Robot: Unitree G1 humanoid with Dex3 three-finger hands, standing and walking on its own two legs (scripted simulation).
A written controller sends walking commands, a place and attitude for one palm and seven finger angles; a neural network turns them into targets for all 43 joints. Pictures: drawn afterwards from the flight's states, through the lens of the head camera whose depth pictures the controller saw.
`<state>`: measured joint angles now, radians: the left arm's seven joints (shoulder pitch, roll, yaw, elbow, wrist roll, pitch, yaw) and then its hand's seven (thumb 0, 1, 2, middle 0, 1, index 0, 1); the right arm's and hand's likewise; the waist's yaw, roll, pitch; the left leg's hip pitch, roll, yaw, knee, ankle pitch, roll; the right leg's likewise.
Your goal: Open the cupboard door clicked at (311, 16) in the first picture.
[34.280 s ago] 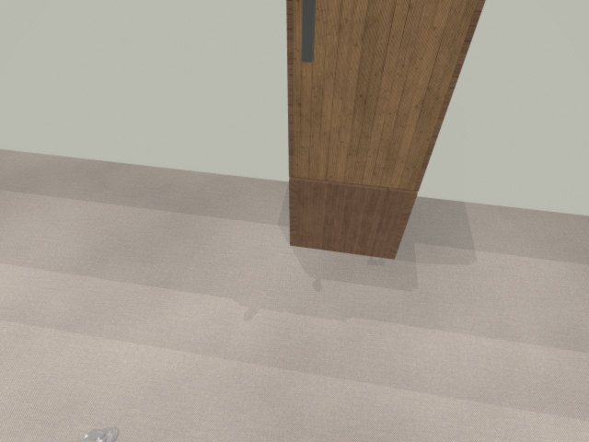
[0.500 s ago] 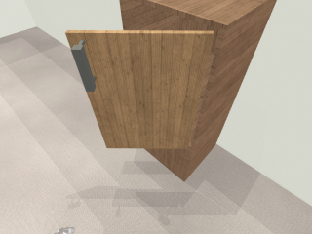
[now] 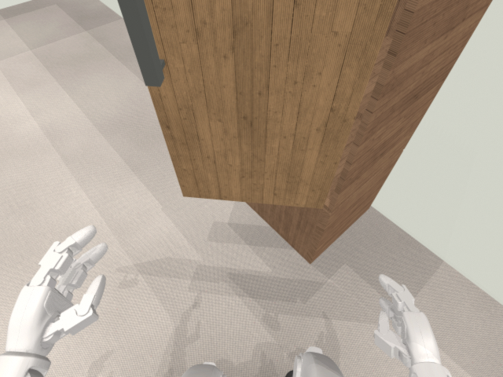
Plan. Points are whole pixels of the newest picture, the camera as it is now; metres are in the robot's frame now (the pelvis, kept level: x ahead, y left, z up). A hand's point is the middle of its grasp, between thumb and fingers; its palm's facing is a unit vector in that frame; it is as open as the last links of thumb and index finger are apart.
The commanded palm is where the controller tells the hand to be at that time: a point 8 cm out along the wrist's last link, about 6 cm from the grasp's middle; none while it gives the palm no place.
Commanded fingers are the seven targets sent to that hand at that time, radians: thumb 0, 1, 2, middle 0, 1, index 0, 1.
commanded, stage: raise the hand with hooked fingers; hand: left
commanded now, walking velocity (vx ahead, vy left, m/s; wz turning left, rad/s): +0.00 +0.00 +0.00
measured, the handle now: (147, 34) +0.57 +0.22 +0.22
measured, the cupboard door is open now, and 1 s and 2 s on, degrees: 42 42 42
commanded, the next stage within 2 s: move the hooked fingers beside the handle in 1.76 s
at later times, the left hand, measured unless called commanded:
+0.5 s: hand (56, 250) +0.24 +0.27 +0.11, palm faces +0.04 -1.00 -0.07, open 11.1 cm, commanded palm +0.21 +0.32 +0.13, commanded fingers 0.00 -0.10 0.47 -0.27 -0.94 -0.27 -0.94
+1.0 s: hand (18, 174) +0.30 +0.30 +0.20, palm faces +0.07 -1.00 -0.06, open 13.7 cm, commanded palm +0.26 +0.34 +0.21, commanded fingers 0.00 -0.50 0.30 -0.30 -1.20 -0.30 -1.20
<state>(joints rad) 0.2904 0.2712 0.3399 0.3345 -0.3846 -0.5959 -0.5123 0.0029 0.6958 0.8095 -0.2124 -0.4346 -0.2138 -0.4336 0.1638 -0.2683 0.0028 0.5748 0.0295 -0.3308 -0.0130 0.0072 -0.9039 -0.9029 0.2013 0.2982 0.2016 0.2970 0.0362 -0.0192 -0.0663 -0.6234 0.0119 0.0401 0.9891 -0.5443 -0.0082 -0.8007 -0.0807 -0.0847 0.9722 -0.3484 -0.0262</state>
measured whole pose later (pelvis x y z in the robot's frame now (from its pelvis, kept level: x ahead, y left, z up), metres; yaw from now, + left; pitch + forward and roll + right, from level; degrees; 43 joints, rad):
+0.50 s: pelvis +0.01 +0.02 +0.03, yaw +0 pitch +7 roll -1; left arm 0.25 0.35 0.40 0.07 -0.39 -0.22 -0.45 0.00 0.12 0.56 -0.25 -0.80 -0.25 -0.80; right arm 0.28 -0.28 0.04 0.58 0.04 -0.29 -0.07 0.01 -0.90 -0.90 0.20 0.30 0.20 0.30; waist 0.02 0.03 -0.05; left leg -0.46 0.02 0.02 0.85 -0.50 0.01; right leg -0.60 -0.06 -0.11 0.78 -0.29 0.00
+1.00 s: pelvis +0.03 +0.02 +0.05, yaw +1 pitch +0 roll -1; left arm -0.03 0.42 0.44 0.14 -0.35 0.01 -0.45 -0.01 -0.43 0.33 -0.29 -1.16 -0.29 -1.16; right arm 0.25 -0.26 0.09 0.60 0.06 -0.28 -0.10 0.01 -0.90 -0.90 0.20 0.30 0.20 0.30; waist 0.05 0.05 -0.02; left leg -0.19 0.01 0.02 0.59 -0.40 0.02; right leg -0.33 -0.05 -0.12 0.54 -0.21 0.01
